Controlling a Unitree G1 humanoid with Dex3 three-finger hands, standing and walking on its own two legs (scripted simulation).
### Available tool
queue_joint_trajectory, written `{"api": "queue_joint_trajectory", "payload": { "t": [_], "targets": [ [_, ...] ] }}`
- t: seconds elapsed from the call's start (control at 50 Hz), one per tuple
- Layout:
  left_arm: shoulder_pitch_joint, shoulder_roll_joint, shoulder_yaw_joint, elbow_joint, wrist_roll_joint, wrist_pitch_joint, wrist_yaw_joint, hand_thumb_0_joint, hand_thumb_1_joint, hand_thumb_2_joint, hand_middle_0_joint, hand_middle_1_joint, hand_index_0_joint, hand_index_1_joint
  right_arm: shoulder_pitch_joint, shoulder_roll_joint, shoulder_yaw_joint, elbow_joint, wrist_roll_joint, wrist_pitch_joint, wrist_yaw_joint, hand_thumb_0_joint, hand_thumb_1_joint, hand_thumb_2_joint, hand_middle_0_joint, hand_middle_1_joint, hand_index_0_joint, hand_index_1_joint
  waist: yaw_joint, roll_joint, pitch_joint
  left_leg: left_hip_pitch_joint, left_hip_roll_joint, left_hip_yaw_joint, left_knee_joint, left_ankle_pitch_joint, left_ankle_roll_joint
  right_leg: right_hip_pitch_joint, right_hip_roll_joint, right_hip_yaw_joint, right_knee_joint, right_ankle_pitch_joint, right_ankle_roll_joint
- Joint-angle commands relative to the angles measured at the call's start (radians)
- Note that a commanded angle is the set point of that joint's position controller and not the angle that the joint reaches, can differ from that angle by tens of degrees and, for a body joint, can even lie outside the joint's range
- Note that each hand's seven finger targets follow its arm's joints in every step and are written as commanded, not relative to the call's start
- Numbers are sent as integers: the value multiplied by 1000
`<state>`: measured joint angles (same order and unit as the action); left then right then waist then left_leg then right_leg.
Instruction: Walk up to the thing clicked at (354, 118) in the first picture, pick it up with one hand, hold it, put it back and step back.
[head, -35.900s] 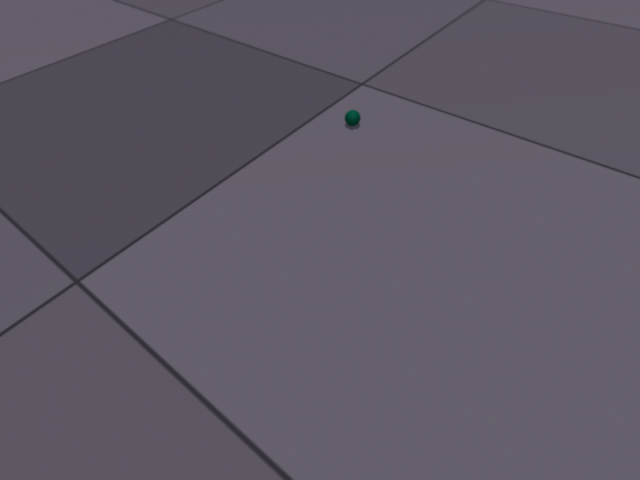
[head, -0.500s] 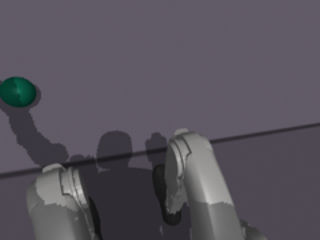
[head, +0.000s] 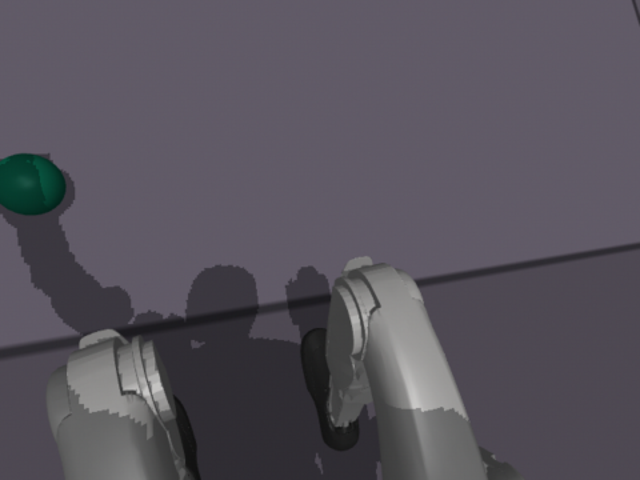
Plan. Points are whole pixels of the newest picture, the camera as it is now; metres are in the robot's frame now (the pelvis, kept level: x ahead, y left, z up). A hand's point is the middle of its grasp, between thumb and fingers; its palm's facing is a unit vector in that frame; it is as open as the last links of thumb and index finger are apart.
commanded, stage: approach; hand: left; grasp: from above
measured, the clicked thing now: (29, 184) +0.55 +0.27 -0.29
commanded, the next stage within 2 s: close in in 0.54 s
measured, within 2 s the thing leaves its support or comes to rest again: neither
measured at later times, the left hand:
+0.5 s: hand out of the picture +0.53 +0.28 -0.17, palm faces -0.48 -0.04 -0.88, open 14.2 cm
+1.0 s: hand (3, 165) +0.53 +0.26 -0.18, palm faces -0.46 -0.04 -0.89, open 13.8 cm
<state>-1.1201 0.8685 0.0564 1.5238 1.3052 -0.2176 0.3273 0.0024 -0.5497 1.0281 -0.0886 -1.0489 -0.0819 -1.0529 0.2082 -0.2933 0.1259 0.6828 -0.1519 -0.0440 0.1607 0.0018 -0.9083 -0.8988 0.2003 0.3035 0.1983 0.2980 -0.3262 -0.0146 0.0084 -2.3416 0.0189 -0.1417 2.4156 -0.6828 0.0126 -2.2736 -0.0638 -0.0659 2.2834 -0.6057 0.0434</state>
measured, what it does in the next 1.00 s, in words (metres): stands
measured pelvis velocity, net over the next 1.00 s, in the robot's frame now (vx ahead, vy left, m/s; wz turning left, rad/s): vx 0.00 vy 0.00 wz -0.03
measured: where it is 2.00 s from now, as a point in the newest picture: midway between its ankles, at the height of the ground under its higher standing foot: (262, 444)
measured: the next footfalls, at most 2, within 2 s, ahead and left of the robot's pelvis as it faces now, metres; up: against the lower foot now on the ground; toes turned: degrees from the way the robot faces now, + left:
none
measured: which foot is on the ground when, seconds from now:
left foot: down 0.00-1.00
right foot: down 0.00-1.00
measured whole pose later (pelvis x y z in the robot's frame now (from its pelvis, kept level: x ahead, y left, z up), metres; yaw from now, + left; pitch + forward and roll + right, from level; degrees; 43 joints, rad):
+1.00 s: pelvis +0.00 +0.00 -0.01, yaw -2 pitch +34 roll -11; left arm -1.22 0.91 0.05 1.59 1.31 -0.13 0.34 0.00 -0.51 1.04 -0.10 -1.06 -0.10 -1.06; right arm 0.20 -0.32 0.20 0.58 -0.16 -0.03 0.14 0.00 -0.90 -0.90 0.20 0.30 0.20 0.30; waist -0.41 -0.03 0.06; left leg -2.36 0.02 -0.17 2.44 -0.69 0.01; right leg -2.29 -0.05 -0.08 2.29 -0.60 0.05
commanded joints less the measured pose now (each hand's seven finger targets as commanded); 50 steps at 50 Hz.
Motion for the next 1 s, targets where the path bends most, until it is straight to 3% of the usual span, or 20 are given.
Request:
{"api": "queue_joint_trajectory", "payload": {
  "t": [0.0, 0.02, 0.06, 0.08, 0.14, 0.18, 0.22, 0.34, 0.44, 0.48, 0.52, 0.54, 0.58, 0.6, 0.66, 0.7, 0.76, 0.82, 0.92, 0.98],
  "targets": [
    [-467, 154, -6, -190, -12, -3, 59, 0, -554, 1015, -66, -1075, -70, -1071, 251, -274, -94, 19, -1, -8, -20, 0, -905, -897, 200, 300, 200, 300, -81, 424, -682, 565, -18, 63, -275, 154, 1, 295, 59, -111, -199, 159, -75],
    [-477, 117, -34, -156, -11, 3, 57, 0, -556, 1007, -64, -1085, -70, -1079, 246, -268, -87, 21, -3, -10, -19, 0, -907, -898, 200, 300, 200, 300, -97, 421, -672, 564, -16, 65, -269, 151, 1, 292, 64, -113, -195, 159, -79],
    [-497, 160, -19, -120, 3, 21, 78, 0, -553, 1008, -63, -1084, -70, -1077, 252, -280, -81, 26, -3, -7, -25, 0, -904, -897, 200, 300, 200, 300, -84, 419, -681, 548, -20, 71, -265, 171, 3, 297, 62, -110, -194, 181, -79],
    [-490, 144, -18, -87, 3, 35, 82, 0, -541, 1001, -64, -1084, -74, -1074, 260, -276, -75, 15, -7, -10, -23, 0, -903, -897, 200, 300, 200, 300, -103, 417, -679, 558, -21, 73, -258, 196, 2, 309, 61, -110, -192, 198, -77],
    [-479, 145, -28, -4, 23, 73, 96, 0, -556, 1012, -66, -1076, -71, -1072, 251, -281, -56, 8, -9, -9, -27, 0, -902, -896, 200, 300, 200, 300, -106, 420, -651, 531, -21, 74, -256, 205, 3, 306, 65, -112, -184, 206, -80],
    [-480, 200, -4, 28, 27, 101, 98, 0, -556, 1012, -71, -1069, -74, -1066, 249, -291, -44, -9, -7, -13, -27, 0, -902, -897, 200, 300, 200, 300, -101, 395, -638, 491, -24, 82, -243, 198, 14, 322, 64, -106, -186, 202, -75],
    [-459, 254, 20, -4, 23, 123, 99, 0, -579, 1034, -73, -1051, -65, -1059, 231, -294, -35, -32, 2, -12, -30, 0, -903, -897, 200, 300, 200, 300, -68, 432, -667, 494, -23, 89, -255, 200, 12, 353, 64, -98, -181, 198, -79],
    [-358, 332, 65, -85, -32, 167, 47, 0, -589, 1033, -63, -1041, -55, -1049, 208, -291, -31, -77, 24, 2, -37, 0, -902, -897, 200, 300, 200, 300, -32, 376, -744, 453, -19, 103, -238, 227, 25, 472, 72, -78, -188, 220, -68],
    [-340, 335, 62, -177, -76, 125, -44, 0, -571, 1004, -62, -1068, -64, -1064, 219, -296, -39, -64, 24, 24, -45, 0, -904, -897, 200, 300, 200, 300, -49, 303, -694, 368, -18, 103, -208, 193, 28, 514, 73, -72, -220, 181, -68],
    [-340, 319, 60, -200, -83, 95, -76, 0, -561, 996, -66, -1077, -72, -1070, 217, -301, -41, -83, 15, 26, -44, 0, -906, -898, 200, 300, 200, 300, -69, 297, -676, 387, -16, 96, -206, 183, 23, 510, 73, -78, -224, 162, -68],
    [-378, 277, 32, -206, -79, 58, -92, 0, -560, 1008, -65, -1085, -71, -1079, 233, -307, -45, -63, 8, 31, -46, 0, -905, -898, 200, 300, 200, 300, -95, 304, -619, 388, -17, 81, -204, 151, 13, 430, 73, -99, -231, 116, -79],
    [-431, 245, 12, -261, -89, 33, -95, 0, -545, 1006, -69, -1091, -77, -1082, 244, -294, -44, -48, 3, 32, -47, 0, -904, -897, 200, 300, 200, 300, -102, 330, -649, 426, -14, 74, -212, 142, 8, 426, 75, -105, -229, 113, -77],
    [-460, 178, -34, -260, -77, 3, -94, 0, -537, 1034, -78, -1111, -85, -1103, 265, -301, -53, -25, -3, 32, -45, 0, -907, -898, 200, 300, 200, 300, -126, 360, -619, 455, -13, 68, -206, 144, 1, 375, 72, -119, -225, 120, -79],
    [-491, 171, -48, -307, -79, -11, -89, 0, -533, 1049, -78, -1116, -85, -1109, 264, -290, -51, -18, -3, 32, -45, 0, -905, -897, 200, 300, 200, 300, -113, 381, -669, 484, -11, 66, -212, 147, 0, 392, 74, -119, -218, 132, -75],
    [-496, 168, -58, -239, -53, -10, -54, 0, -536, 1034, -77, -1085, -84, -1077, 260, -305, -58, -17, -6, 35, -45, 0, -904, -898, 200, 300, 200, 300, -114, 414, -644, 521, -13, 57, -226, 161, -6, 336, 69, -131, -207, 149, -80],
    [-474, 166, -59, -185, -25, 6, -29, 0, -532, 1043, -78, -1089, -84, -1081, 262, -303, -54, -17, -10, 37, -39, 0, -904, -898, 200, 300, 200, 300, -108, 448, -633, 560, -12, 50, -243, 197, -13, 309, 68, -139, -185, 178, -83],
    [-453, 219, -26, -130, -8, 37, 12, 0, -514, 1061, -83, -1096, -90, -1089, 238, -304, -44, -36, -8, 41, -35, 0, -899, -897, 200, 300, 200, 300, -81, 467, -644, 569, -13, 45, -262, 229, -12, 301, 64, -136, -169, 211, -81],
    [-442, 223, -10, -94, 11, 70, 40, 0, -516, 1037, -82, -1073, -89, -1065, 231, -305, -36, -56, -10, 37, -32, 0, -897, -896, 200, 300, 200, 300, -94, 471, -642, 591, -12, 46, -250, 270, -11, 299, 63, -134, -155, 242, -82],
    [-454, 262, 6, -83, -1, 93, 55, 0, -555, 1034, -82, -1009, -67, -1024, 214, -310, -17, -82, -4, 18, -30, 0, -897, -901, 200, 300, 199, 300, -108, 433, -622, 502, -15, 66, -235, 214, 8, 341, 68, -118, -173, 209, -78],
    [-431, 252, 0, -53, -15, 94, 50, 0, -556, 1031, -75, -1011, -62, -1024, 218, -312, -6, -85, -7, 3, -31, 0, -893, -899, 200, 300, 200, 300, -124, 389, -615, 472, -14, 67, -223, 187, 15, 365, 73, -116, -185, 187, -72]
  ]
}}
